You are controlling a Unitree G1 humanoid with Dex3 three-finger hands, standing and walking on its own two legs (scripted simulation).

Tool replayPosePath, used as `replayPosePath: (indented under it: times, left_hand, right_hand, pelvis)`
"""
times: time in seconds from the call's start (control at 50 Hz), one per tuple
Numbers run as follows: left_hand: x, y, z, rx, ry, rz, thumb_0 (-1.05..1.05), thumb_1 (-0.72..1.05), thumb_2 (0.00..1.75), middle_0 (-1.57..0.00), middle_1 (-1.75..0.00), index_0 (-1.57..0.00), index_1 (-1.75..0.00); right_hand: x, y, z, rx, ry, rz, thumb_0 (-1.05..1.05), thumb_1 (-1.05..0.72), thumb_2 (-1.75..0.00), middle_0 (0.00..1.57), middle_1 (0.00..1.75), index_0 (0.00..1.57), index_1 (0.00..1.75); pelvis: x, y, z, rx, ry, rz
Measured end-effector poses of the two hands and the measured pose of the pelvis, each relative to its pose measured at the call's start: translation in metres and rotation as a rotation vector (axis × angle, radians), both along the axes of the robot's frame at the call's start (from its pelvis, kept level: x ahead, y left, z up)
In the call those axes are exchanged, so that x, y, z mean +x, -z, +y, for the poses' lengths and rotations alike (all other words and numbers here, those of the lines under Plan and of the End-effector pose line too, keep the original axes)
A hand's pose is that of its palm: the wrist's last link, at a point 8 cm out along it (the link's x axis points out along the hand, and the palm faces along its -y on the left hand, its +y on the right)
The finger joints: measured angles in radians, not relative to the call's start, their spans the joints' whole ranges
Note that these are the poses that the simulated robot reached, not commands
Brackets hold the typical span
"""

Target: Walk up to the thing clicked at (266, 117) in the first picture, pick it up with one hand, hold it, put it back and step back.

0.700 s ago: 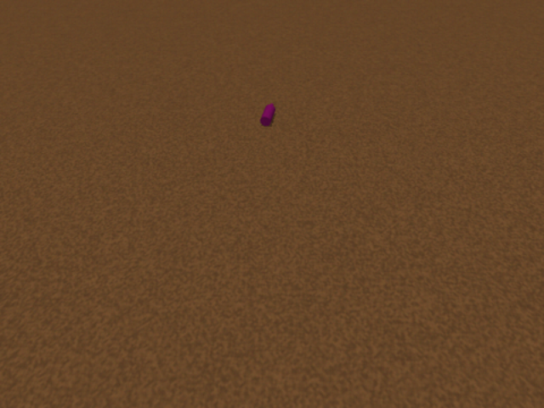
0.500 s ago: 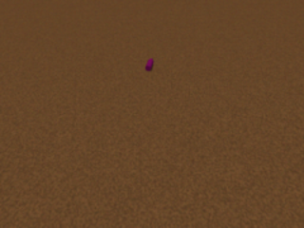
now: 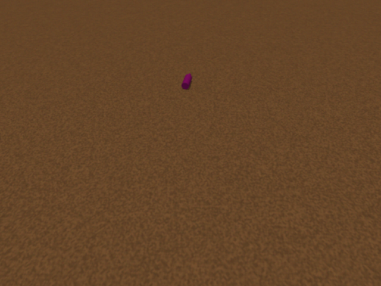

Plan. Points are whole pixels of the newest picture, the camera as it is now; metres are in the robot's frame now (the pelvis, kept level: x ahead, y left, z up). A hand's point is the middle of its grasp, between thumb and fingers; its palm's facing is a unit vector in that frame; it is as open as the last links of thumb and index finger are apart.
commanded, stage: stand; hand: left
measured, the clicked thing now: (187, 80) +1.96 +0.04 -0.75
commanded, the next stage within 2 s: walk up in 0.42 s
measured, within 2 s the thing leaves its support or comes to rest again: neither
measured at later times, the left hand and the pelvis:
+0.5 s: hand out of the picture +0.09 +0.26 -0.15, palm faces +0.06 -0.95 -0.31, open 7.4 cm; pelvis +0.00 +0.00 -0.01, yaw +4 degrees
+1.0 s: hand (60, 277) +0.19 +0.34 -0.15, palm faces +0.35 -0.91 -0.23, open 7.4 cm; pelvis +0.17 +0.04 -0.01, yaw +24 degrees
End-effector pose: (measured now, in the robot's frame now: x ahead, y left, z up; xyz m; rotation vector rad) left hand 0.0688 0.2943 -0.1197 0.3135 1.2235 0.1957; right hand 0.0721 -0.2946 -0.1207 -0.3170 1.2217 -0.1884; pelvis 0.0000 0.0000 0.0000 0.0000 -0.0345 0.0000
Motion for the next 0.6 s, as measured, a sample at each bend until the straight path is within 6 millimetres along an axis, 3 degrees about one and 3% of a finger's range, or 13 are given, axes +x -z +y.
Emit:
replayPosePath:
  times: [0.48,0.54,0.6]
  left_hand:
    - [0.004,-0.002,0.008,-0.023,-0.037,-0.053,0.0,0.91,0.9,-0.2,-0.29,-0.2,-0.3]
    - [0.007,-0.007,0.024,-0.018,-0.094,-0.164,0.0,0.9,0.9,-0.2,-0.3,-0.21,-0.3]
    - [-0.001,-0.013,0.045,0.002,-0.174,-0.223,0.0,0.9,0.9,-0.2,-0.3,-0.21,-0.3]
  right_hand:
    - [0.001,-0.001,-0.005,0.002,-0.041,0.005,0.0,-0.91,-0.89,0.2,0.3,0.21,0.3]
    - [0.012,-0.004,-0.015,-0.039,-0.118,0.058,0.0,-0.91,-0.89,0.21,0.3,0.21,0.3]
    - [0.044,-0.017,-0.018,-0.082,-0.2,0.086,0.01,-0.91,-0.89,0.21,0.3,0.21,0.3]
  pelvis:
    - [0.003,0.003,-0.002,-0.006,-0.054,0.013]
    - [0.008,0.009,-0.003,-0.014,-0.137,0.022]
    - [0.021,0.008,0.002,-0.008,-0.197,0.017]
